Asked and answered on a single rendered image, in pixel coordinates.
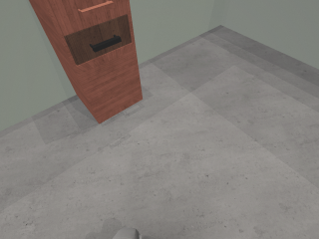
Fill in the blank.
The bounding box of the robot left thigh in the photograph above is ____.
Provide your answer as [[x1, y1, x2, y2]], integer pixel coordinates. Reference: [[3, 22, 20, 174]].
[[113, 227, 143, 239]]

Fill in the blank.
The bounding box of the drawer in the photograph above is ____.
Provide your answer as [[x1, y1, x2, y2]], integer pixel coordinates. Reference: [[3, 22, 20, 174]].
[[64, 14, 132, 66]]

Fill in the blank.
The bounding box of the cabinet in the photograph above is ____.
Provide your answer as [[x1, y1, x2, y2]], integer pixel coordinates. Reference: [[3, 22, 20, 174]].
[[29, 0, 143, 123]]

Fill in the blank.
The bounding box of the handle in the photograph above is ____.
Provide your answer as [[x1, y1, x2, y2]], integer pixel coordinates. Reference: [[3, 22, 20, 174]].
[[90, 35, 122, 53], [80, 1, 115, 18]]

